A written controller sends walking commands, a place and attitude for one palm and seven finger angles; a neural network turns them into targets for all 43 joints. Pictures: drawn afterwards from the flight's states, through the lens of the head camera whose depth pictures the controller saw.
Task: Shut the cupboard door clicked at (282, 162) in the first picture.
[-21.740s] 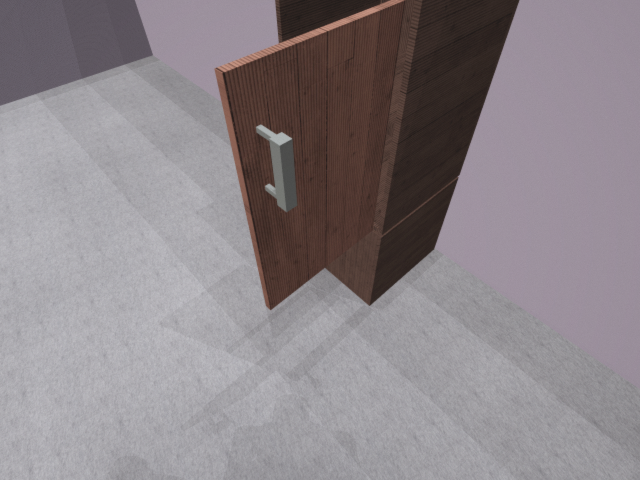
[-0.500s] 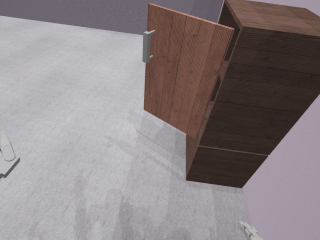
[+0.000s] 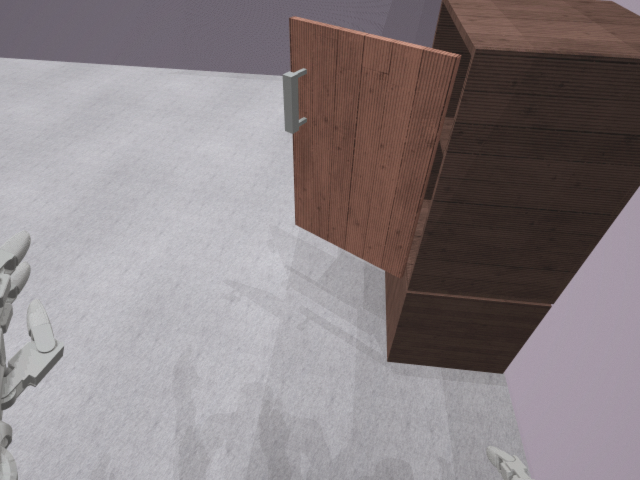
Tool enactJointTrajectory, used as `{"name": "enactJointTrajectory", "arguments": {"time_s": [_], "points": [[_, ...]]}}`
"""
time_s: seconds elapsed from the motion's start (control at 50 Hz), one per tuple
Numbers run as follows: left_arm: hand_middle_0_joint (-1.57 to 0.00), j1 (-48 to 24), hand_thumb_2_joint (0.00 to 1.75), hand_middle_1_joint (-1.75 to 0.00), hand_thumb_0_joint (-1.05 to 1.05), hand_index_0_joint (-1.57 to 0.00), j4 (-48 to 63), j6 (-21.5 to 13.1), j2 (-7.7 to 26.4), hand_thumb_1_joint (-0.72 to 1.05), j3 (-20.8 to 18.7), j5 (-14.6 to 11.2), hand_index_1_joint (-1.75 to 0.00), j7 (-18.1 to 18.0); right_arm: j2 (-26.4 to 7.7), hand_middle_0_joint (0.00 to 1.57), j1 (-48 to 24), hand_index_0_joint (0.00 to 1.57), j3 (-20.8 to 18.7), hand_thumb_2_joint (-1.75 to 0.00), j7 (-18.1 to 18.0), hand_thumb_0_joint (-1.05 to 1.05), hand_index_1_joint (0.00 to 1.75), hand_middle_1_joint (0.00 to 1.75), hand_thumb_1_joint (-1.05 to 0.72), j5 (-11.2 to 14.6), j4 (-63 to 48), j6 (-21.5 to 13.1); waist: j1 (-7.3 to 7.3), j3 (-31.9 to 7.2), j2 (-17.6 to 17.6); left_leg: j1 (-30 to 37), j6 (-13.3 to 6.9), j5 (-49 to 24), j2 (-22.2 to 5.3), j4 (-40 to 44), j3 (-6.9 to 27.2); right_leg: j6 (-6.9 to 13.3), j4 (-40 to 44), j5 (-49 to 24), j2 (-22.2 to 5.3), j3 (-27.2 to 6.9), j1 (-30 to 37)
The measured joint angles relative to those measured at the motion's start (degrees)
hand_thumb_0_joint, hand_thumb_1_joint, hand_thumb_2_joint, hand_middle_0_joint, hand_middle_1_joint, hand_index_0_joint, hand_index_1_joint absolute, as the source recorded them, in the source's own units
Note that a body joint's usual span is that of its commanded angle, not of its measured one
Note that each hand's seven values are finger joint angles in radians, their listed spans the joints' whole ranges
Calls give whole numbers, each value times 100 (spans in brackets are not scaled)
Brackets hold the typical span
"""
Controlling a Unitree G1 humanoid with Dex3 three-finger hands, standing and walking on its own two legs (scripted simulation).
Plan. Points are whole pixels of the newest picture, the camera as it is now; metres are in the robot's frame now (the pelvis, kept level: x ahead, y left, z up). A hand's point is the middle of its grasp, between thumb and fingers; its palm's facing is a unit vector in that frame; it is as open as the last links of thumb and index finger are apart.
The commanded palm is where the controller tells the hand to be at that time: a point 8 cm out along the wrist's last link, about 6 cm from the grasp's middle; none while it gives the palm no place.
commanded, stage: let the arm hang, fingers relaxed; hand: left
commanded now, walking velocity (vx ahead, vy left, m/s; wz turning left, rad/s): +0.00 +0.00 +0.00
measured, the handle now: (297, 100) +0.90 +0.10 +0.09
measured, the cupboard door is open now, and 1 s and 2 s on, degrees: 60 60 60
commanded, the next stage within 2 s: look to check the result in 1.08 s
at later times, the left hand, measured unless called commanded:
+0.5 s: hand out of the picture -0.03 +0.17 -0.18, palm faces +0.05 -0.98 -0.21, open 7.1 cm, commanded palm none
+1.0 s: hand out of the picture -0.03 +0.13 -0.17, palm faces +0.06 -0.99 -0.12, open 7.4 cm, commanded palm none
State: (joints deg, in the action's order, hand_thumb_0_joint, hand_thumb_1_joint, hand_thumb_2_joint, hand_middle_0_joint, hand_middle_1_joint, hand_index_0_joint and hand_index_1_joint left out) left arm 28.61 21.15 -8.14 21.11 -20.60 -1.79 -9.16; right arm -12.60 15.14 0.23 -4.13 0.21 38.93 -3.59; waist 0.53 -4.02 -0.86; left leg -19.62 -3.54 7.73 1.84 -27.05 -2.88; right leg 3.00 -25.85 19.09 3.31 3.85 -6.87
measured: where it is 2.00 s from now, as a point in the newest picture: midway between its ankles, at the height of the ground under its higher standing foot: outside the picture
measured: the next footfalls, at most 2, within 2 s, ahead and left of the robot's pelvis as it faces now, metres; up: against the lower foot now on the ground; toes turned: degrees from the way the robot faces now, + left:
none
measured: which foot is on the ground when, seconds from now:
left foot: down 0.00-1.00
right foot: down 0.00-1.00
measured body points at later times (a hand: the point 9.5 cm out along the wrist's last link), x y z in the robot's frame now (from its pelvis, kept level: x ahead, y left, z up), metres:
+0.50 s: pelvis +0.01 -0.02 +0.00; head +0.03 -0.01 +0.45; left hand -0.03 +0.22 -0.16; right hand +0.01 -0.25 -0.15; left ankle +0.07 +0.08 -0.74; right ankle -0.06 -0.08 -0.74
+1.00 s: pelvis +0.02 -0.01 +0.00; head +0.02 +0.00 +0.45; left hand -0.03 +0.18 -0.16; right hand -0.01 -0.21 -0.16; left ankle +0.07 +0.08 -0.74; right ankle -0.06 -0.08 -0.74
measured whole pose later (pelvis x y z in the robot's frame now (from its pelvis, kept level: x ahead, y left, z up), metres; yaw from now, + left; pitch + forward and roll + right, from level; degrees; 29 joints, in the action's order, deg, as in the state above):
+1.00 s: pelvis +0.02 -0.01 +0.00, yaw +0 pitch -2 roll +0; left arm 21.2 -66.5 -0.4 3.8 0.3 0.1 -2.7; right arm -5.7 18.8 0.7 -3.0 -0.7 65.8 0.5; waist 0.8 1.1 0.4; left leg -14.2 -3.4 8.5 2.6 -24.5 -2.8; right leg 3.5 -21.3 19.0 2.8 3.7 -0.5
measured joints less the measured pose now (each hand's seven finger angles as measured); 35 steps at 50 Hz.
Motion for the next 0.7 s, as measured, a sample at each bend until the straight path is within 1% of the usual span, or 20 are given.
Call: {"name": "enactJointTrajectory", "arguments": {"time_s": [0.02, 0.06, 0.08, 0.12, 0.18, 0.24, 0.26, 0.28, 0.3, 0.34, 0.42, 0.58, 0.7], "points": [[-21, -295, 90, -31, 1, -21, -486, 19, 37, 89, 204, 86, -31, 171, -106, 20, -77, 20, -11, -90, 127, 1, 30, 30, -90, 10, 87, -78, -39, 27, -67, -98, -20, 18, 14, -111, 30, -2, -117, 47, -12, 44, -85], [-20, -888, 90, -30, 1, -20, -1750, 339, 4, 90, 712, 175, -31, 483, -330, 20, -286, 20, -15, -90, 290, 1, 30, 30, -90, -13, 284, -33, -96, 65, -233, -279, -42, 104, 30, -353, 58, 12, -380, 184, -31, 91, -256], [-20, -1131, 90, -30, 1, -20, -2435, 527, -58, 90, 960, 207, -30, 597, -409, 20, -393, 20, -14, -90, 330, 1, 30, 30, -90, -31, 373, 23, -87, 93, -299, -337, -46, 145, 36, -449, 67, 18, -493, 244, -40, 107, -316], [-20, -1464, 90, -30, 1, -20, -3722, 842, -228, 90, 1396, 242, -30, 757, -484, 20, -556, 20, 1, -90, 362, 1, 30, 30, -90, -58, 509, 123, -11, 181, -348, -392, -39, 203, 43, -582, 86, 44, -643, 327, -48, 134, -368], [-20, -1608, 90, -30, 1, -20, -5222, 1088, -568, 91, 1866, 255, -30, 863, -437, 20, -620, 20, 22, -90, 362, 1, 30, 30, -90, -96, 663, 250, 130, 359, -214, -364, 9, 267, 33, -690, 124, 98, -713, 391, -31, 171, -311], [-20, -1511, 90, -30, 1, -20, -6300, 1174, -950, 91, 2132, 238, -30, 855, -287, 20, -518, 20, 35, -90, 332, 1, 30, 30, -90, -147, 890, 390, 187, 551, 45, -254, 66, 327, 9, -720, 161, 144, -660, 410, 4, 195, -159], [-20, -1458, 90, -30, 1, -20, -6607, 1180, -1068, 91, 2189, 229, -30, 850, -227, 20, -463, 20, 43, -90, 320, 1, 30, 30, -90, -157, 995, 430, 184, 607, 130, -205, 75, 331, 4, -694, 171, 152, -608, 401, 15, 200, -100], [-20, -1418, 90, -30, 1, -20, -6848, 1147, -1154, 93, 2107, 179, -30, 767, -160, 20, -392, 20, 49, -90, 305, 1, 30, 30, -90, -160, 1107, 462, 170, 655, 203, -171, 86, 323, -6, -659, 197, 157, -527, 376, 34, 219, -40], [-21, -1405, 89, -30, -1, -21, -7039, 1099, -1143, 97, 2002, 160, -30, 688, -88, 20, -310, 20, 59, -90, 289, 1, 30, 30, -90, -158, 1231, 487, 132, 697, 264, -139, 101, 302, -16, -607, 231, 166, -422, 332, 57, 245, 21], [-21, -1350, 89, -30, -2, -21, -7385, 1043, -1058, 100, 1955, 179, -30, 693, 36, 20, -172, 20, 73, -90, 264, 1, 30, 30, -90, -162, 1490, 533, 52, 755, 321, -66, 128, 243, -38, -473, 274, 179, -184, 223, 98, 268, 140], [-21, -1132, 89, -30, -1, -21, -7981, 973, -998, 99, 1971, 190, -30, 722, 195, 20, 14, 20, 68, -90, 219, 1, 30, 30, -90, -134, 1914, 566, -18, 810, 234, 79, 142, 148, -70, -231, 271, 173, 214, 27, 144, 235, 340], [-20, -739, 90, -30, 0, -20, -8694, 911, -1170, 93, 2031, 182, -30, 673, 413, 20, 195, 20, 61, -90, 167, 1, 30, 30, -90, -81, 2421, 519, 8, 773, -10, 365, 100, 82, -54, 60, 138, 127, 517, -101, 107, 89, 593], [-20, -659, 90, -30, 1, -20, -8825, 857, -1392, 92, 2071, 176, -30, 646, 572, 20, 269, 20, 76, -90, 154, 0, 30, 30, -90, -78, 2622, 487, 18, 670, -35, 489, 66, 64, -7, 169, 77, 97, 527, -83, 47, 37, 661]]}}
